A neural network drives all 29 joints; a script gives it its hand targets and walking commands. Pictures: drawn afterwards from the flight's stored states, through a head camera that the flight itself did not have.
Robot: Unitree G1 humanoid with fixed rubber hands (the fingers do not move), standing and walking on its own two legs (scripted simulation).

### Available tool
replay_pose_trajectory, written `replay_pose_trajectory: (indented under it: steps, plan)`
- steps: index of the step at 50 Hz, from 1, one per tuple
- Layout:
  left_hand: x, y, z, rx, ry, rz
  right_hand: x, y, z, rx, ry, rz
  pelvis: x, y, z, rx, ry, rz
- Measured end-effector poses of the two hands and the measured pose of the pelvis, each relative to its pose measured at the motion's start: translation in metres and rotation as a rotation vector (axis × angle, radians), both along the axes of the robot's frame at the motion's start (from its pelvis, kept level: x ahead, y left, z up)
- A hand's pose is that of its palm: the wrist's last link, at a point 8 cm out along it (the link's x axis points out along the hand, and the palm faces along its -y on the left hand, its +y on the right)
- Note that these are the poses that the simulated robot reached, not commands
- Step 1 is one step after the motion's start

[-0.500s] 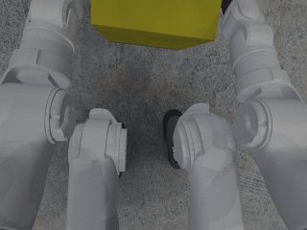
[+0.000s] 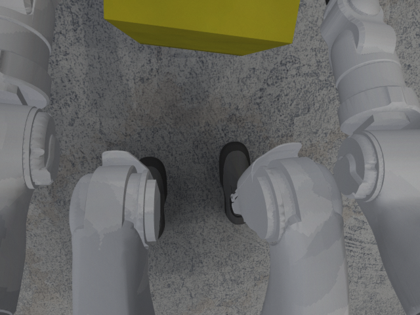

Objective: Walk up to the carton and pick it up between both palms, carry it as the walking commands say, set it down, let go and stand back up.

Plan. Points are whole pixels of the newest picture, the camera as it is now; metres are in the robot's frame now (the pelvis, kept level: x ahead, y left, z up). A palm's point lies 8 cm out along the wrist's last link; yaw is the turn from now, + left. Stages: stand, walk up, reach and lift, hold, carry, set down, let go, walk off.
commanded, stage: set down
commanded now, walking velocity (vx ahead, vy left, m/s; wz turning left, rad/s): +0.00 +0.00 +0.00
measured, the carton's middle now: out of the picture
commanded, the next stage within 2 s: let go in 1.36 s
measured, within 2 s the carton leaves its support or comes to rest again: neither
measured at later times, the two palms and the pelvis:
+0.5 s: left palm out of the picture +0.59 +0.17 -0.03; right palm out of the picture +0.54 -0.22 -0.05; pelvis -0.01 +0.00 +0.09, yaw +0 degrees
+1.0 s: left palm out of the picture +0.59 +0.18 +0.11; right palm out of the picture +0.53 -0.23 +0.10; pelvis -0.01 +0.00 +0.23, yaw +1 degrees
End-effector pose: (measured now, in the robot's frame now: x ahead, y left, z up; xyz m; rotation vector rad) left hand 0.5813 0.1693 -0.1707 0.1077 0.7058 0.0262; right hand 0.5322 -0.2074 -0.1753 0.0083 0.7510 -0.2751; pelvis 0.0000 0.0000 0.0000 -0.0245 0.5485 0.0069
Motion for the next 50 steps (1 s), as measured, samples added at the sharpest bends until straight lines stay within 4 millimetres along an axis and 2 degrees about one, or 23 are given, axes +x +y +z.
replay_pose_trajectory:
  steps: [6, 13, 23, 50]
  plan:
    - [0.003, -0.001, 0.016, 0.006, -0.037, -0.011, 0.007, 0.0, 0.019, 0.004, -0.053, -0.001, -0.001, 0.0, 0.005, 0.002, -0.005, -0.007]
    - [0.005, -0.003, 0.056, 0.013, -0.048, -0.012, 0.007, -0.001, 0.056, 0.008, -0.078, -0.013, -0.003, 0.001, 0.03, 0.007, -0.018, -0.008]
    - [0.011, 0.002, 0.124, 0.019, -0.058, -0.007, 0.004, -0.011, 0.117, 0.007, -0.088, -0.026, -0.009, 0.0, 0.079, 0.015, -0.022, -0.008]
    - [0.011, 0.008, 0.281, 0.006, -0.039, -0.025, 0.002, -0.018, 0.275, 0.01, -0.084, -0.009, -0.008, -0.005, 0.225, 0.034, -0.033, -0.005]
